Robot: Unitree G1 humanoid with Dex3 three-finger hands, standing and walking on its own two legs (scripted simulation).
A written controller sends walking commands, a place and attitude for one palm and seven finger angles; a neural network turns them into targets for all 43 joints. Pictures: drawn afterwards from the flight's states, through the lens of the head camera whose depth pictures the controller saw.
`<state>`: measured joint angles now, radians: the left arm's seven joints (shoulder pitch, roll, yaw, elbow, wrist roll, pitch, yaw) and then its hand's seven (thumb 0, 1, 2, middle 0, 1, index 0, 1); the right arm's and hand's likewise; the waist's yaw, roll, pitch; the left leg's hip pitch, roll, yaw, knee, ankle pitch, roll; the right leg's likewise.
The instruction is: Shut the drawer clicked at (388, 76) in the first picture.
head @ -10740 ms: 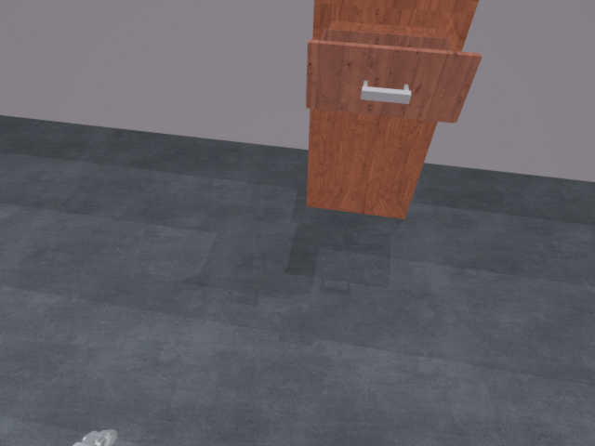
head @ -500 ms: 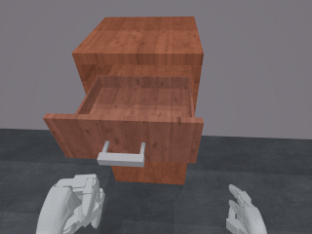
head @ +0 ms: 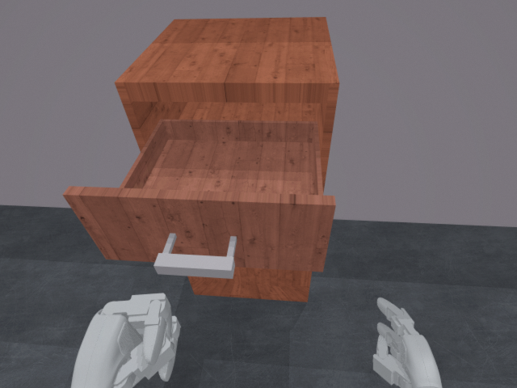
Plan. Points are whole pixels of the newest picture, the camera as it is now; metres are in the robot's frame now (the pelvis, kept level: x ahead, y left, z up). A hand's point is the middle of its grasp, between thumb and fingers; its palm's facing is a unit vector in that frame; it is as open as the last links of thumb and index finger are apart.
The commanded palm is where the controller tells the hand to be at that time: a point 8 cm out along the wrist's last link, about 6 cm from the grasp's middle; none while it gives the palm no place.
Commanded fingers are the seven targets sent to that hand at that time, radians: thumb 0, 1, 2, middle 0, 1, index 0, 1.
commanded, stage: bring the fist close to the handle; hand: left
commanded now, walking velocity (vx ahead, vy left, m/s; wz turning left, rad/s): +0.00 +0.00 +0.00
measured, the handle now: (198, 253) +0.32 +0.13 +0.06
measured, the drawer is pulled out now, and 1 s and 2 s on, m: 0.29 0.29 0.27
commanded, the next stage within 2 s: push the drawer shut in 1.20 s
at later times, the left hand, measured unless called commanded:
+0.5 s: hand (198, 326) +0.19 +0.10 +0.09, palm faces -0.05 -1.00 -0.01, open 3.3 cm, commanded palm +0.16 +0.15 +0.09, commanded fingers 0.00 0.90 0.90 -1.40 -1.60 -1.40 -1.60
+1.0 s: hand (218, 313) +0.22 +0.08 +0.06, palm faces -0.05 -1.00 -0.01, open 3.3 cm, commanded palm +0.19 +0.13 +0.06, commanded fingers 0.00 0.90 0.90 -1.40 -1.60 -1.40 -1.60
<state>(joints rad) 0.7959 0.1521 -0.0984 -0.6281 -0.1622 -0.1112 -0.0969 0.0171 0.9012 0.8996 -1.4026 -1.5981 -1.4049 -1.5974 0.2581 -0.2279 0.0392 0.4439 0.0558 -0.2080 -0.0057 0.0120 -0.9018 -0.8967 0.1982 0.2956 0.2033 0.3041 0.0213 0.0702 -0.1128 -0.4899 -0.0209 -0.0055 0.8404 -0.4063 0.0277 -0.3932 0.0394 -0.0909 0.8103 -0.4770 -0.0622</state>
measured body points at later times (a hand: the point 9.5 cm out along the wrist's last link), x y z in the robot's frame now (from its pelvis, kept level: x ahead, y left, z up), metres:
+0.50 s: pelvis +0.00 +0.00 -0.01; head +0.02 -0.02 +0.43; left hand +0.18 +0.15 +0.09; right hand +0.17 -0.23 -0.08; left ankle +0.02 +0.10 -0.70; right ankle -0.03 -0.08 -0.70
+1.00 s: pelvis +0.00 +0.00 -0.03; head +0.04 -0.02 +0.42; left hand +0.21 +0.13 +0.06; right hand +0.17 -0.23 -0.10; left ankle +0.02 +0.10 -0.70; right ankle -0.03 -0.08 -0.70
